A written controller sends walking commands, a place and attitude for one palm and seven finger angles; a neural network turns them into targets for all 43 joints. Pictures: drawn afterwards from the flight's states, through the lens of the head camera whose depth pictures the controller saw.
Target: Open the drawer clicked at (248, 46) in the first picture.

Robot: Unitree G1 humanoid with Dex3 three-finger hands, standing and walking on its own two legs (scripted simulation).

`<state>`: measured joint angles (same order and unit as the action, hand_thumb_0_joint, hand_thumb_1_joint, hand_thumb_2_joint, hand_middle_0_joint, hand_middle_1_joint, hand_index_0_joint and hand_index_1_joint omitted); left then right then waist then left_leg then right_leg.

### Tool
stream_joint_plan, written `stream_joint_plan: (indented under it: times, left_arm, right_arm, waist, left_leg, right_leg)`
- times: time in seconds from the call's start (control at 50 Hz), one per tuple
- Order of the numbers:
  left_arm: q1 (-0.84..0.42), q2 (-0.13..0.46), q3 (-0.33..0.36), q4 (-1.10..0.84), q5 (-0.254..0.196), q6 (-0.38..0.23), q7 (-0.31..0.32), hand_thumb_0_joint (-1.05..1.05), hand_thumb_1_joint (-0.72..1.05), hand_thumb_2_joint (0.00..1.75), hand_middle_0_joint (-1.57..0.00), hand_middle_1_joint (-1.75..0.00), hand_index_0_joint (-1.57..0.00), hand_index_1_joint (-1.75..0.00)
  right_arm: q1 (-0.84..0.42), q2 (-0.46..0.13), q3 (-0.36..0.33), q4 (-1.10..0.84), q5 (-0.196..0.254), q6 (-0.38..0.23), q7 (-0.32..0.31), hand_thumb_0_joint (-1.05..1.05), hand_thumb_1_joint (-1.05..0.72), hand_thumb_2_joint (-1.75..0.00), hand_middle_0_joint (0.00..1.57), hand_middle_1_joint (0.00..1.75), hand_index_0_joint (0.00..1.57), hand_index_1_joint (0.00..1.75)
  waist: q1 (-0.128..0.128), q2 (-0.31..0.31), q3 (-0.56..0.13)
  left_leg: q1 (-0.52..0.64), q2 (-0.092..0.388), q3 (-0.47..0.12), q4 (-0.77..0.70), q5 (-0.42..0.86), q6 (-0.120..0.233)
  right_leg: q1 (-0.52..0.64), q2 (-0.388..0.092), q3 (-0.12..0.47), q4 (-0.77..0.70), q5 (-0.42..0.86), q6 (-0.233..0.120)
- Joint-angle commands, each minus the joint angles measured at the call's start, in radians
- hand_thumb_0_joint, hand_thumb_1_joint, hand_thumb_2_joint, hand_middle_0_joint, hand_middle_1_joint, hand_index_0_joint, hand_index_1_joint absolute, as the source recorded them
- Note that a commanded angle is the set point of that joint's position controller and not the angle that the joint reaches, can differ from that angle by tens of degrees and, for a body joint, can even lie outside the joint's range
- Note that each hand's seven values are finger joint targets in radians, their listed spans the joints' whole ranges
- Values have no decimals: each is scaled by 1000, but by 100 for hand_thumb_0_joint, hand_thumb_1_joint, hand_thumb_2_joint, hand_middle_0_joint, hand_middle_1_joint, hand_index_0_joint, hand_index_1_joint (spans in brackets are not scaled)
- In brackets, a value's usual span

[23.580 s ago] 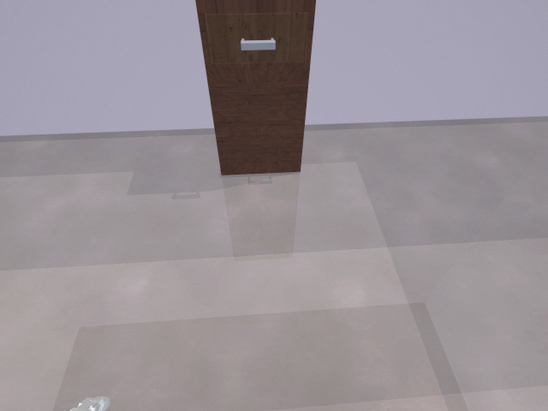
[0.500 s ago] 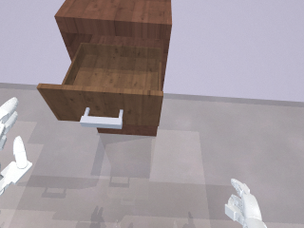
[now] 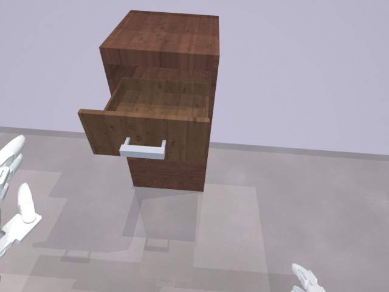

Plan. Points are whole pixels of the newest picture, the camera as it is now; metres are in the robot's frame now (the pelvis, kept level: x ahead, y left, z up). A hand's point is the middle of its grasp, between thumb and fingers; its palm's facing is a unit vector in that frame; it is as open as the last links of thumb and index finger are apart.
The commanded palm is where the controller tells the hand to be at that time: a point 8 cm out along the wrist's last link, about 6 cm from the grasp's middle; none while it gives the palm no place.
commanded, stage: stop stepping back and stand still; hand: left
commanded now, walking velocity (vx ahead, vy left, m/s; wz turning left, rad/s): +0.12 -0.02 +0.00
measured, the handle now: (144, 146) +0.54 +0.16 -0.05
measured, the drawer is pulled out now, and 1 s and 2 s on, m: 0.30 0.30 0.30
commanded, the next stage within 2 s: let the arm hang, fingers relaxed in 0.12 s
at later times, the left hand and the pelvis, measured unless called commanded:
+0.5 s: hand out of the picture +0.08 +0.15 -0.16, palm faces +0.03 -0.98 -0.17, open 7.2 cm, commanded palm none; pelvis -0.01 -0.02 +0.00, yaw +2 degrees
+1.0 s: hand out of the picture -0.02 +0.16 -0.17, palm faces +0.07 -0.98 -0.19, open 7.3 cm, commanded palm none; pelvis +0.00 -0.01 +0.01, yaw +2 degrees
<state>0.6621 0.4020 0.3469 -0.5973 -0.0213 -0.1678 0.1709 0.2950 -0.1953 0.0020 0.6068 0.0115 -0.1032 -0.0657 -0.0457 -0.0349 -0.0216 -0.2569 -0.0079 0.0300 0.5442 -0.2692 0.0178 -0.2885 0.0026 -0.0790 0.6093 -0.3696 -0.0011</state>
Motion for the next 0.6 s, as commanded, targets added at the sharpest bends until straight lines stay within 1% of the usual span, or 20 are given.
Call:
stream_joint_plan:
  times: [0.0,0.04,0.06,0.08,0.12,0.16,0.18,0.2,0.22,0.26,0.3,0.32,0.36,0.38,0.4,0.42,0.44,0.46,0.52,0.58]
  left_arm:
    - [-41,131,126,-131,-9,-85,6,0,90,90,-20,-30,-20,-30]
    - [-47,121,114,-127,-20,-87,3,0,90,90,-20,-30,-20,-30]
    - [-49,111,101,-129,-24,-84,4,0,90,90,-20,-30,-20,-30]
    - [-59,113,99,-137,-24,-88,5,0,90,90,-20,-30,-20,-30]
    - [-50,115,97,-143,-23,-87,9,0,90,90,-20,-30,-20,-30]
    - [-34,119,97,-179,-18,-90,14,0,90,90,-20,-30,-20,-30]
    - [-43,121,94,-216,-20,-95,15,0,90,90,-20,-30,-20,-30]
    - [-167,-92,-306,662,63,38,-115,0,90,90,-20,-30,-20,-30]
    - [-199,-117,-231,675,69,149,-141,0,90,90,-20,-30,-20,-30]
    - [-274,-139,-259,730,57,174,-147,0,90,90,-20,-30,-20,-30]
    - [-339,-145,-280,850,52,166,-147,0,90,90,-20,-30,-20,-30]
    - [-353,-136,-282,922,49,166,-148,0,90,90,-20,-30,-20,-30]
    - [-322,-91,-271,1095,43,170,-148,0,90,90,-20,-30,-20,-30]
    - [-303,-42,-266,1175,48,167,-146,0,90,90,-20,-30,-20,-30]
    - [-322,4,-270,1232,50,165,-146,0,90,90,-20,-30,-20,-30]
    - [-372,14,-281,1280,46,166,-153,0,90,90,-20,-30,-20,-30]
    - [-409,-6,-286,1324,41,164,-151,0,90,90,-20,-30,-20,-30]
    - [-432,-31,-292,1367,38,163,-150,0,90,90,-20,-30,-20,-30]
    - [-402,-90,-283,1453,35,159,-144,0,90,90,-20,-30,-20,-30]
    - [-382,-102,-292,1527,30,162,-146,0,90,90,-20,-30,-20,-30]
  right_arm:
    - [-159,-134,-41,-142,0,-57,-1,0,-90,-90,20,30,20,30]
    - [-135,-127,-58,-140,9,-43,4,0,-90,-90,20,30,20,30]
    - [-134,-122,-58,-137,7,-35,7,0,-90,-90,20,30,20,30]
    - [-138,-119,-55,-134,3,-31,11,0,-90,-90,20,30,20,30]
    - [-147,-108,-40,-132,0,-25,10,0,-90,-90,20,30,20,30]
    - [-163,-114,-35,-140,-3,-29,2,0,-90,-90,20,30,20,30]
    - [-174,-130,-36,-149,-8,-33,-2,0,-90,-90,20,30,20,30]
    - [-133,-195,-93,108,-14,-100,84,0,-90,-90,20,30,20,30]
    - [-19,-176,-77,121,-29,-4,86,0,-90,-90,20,30,20,30]
    - [-27,-162,-59,79,-54,33,66,0,-90,-90,20,30,20,30]
    - [-41,-162,-50,81,-67,44,60,0,-90,-90,20,30,20,30]
    - [-44,-170,-48,99,-60,54,56,0,-90,-90,20,30,20,30]
    - [-89,-160,-42,133,-36,76,50,0,-90,-90,20,30,20,30]
    - [-101,-120,-38,146,-23,84,51,0,-90,-90,20,30,20,30]
    - [-84,-92,-32,153,-13,93,54,0,-90,-90,20,30,20,30]
    - [-76,-85,-35,181,-18,106,55,0,-90,-90,20,30,20,30]
    - [-72,-74,-34,211,-25,118,51,0,-90,-90,20,30,20,30]
    - [-53,-80,-34,246,-27,119,48,0,-90,-90,20,30,20,30]
    - [-4,-45,-34,315,-31,112,39,0,-90,-90,20,30,20,30]
    - [19,-45,-34,362,-26,108,33,0,-90,-90,20,30,20,30]
  waist:
    - [18,43,79]
    - [14,-99,29]
    - [12,-109,32]
    - [7,-112,20]
    - [7,-78,22]
    - [18,2,21]
    - [25,80,25]
    - [-47,162,61]
    - [-31,182,43]
    - [-9,54,-16]
    - [18,-12,-97]
    - [27,29,-106]
    - [70,111,-95]
    - [75,33,-68]
    - [58,-20,-16]
    - [36,-4,39]
    - [32,-90,68]
    - [24,-80,84]
    - [21,111,34]
    - [35,78,21]
  left_leg:
    - [-200,104,-122,-110,-162,56]
    - [-160,19,-28,99,-175,21]
    - [-153,10,-13,187,-130,14]
    - [-139,18,-22,193,-92,11]
    - [-71,37,-31,51,-82,14]
    - [31,54,-51,-126,-17,29]
    - [23,99,-113,-187,22,43]
    - [35,200,-252,-76,197,67]
    - [-32,251,-336,-153,330,133]
    - [-1,295,-417,-136,497,213]
    - [169,262,-321,-61,820,198]
    - [199,237,-265,-45,897,177]
    - [62,151,-156,-31,643,92]
    - [-62,60,-99,4,299,34]
    - [-76,4,-57,7,-3,-2]
    - [-32,-10,-37,18,-88,-10]
    - [-11,-3,-44,34,-62,-10]
    - [16,9,-54,20,-16,-7]
    - [88,41,-81,-63,110,-2]
    - [71,63,-96,-107,110,8]
  right_leg:
    - [125,-63,148,-245,47,-41]
    - [46,-201,393,-387,-260,-99]
    - [25,-261,442,-425,-278,-136]
    - [35,-276,417,-407,-188,-156]
    - [20,-249,318,-356,-88,-137]
    - [3,-150,205,-278,-37,-74]
    - [25,-92,157,-220,18,-45]
    - [-211,-74,23,69,86,-22]
    - [-180,-36,56,177,-35,-13]
    - [-233,-6,122,372,-172,-9]
    - [-230,-2,118,276,-131,-5]
    - [-165,-2,104,183,-74,-2]
    - [105,-10,125,-75,177,-2]
    - [200,-76,247,-154,358,-24]
    - [138,-184,328,-242,361,-67]
    - [30,-204,355,-285,238,-100]
    - [-6,-169,356,-316,180,-103]
    - [-22,-150,334,-327,154,-106]
    - [21,-95,269,-303,170,-84]
    - [75,-69,235,-295,156,-71]
